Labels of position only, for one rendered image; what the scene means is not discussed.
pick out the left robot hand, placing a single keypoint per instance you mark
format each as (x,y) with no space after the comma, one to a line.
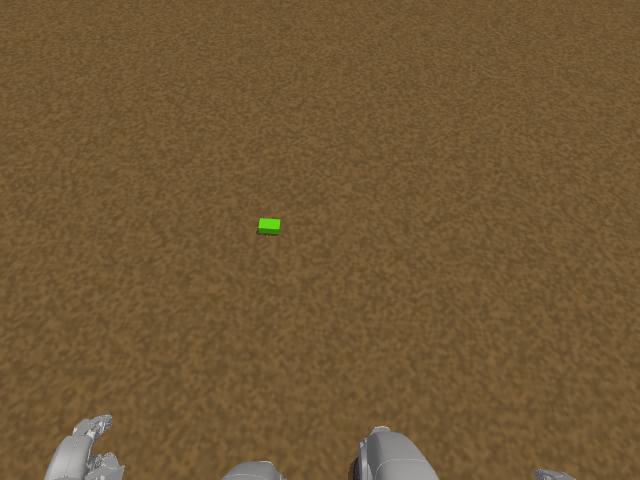
(72,456)

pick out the small box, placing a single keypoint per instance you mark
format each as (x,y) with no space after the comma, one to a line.
(269,226)

